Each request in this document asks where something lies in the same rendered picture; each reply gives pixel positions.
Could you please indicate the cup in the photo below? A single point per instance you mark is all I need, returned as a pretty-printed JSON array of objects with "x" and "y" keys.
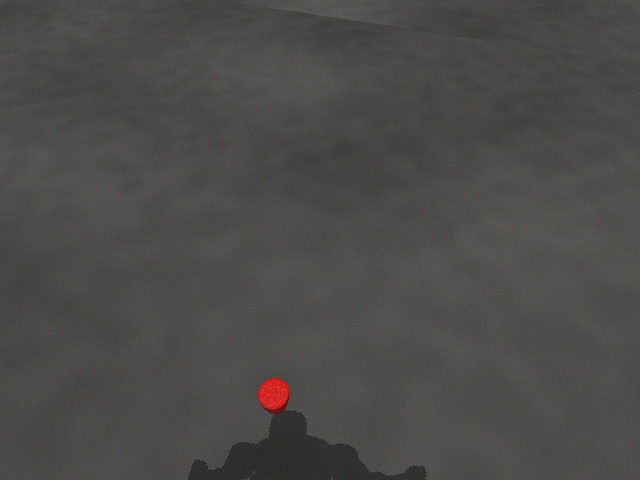
[{"x": 273, "y": 395}]

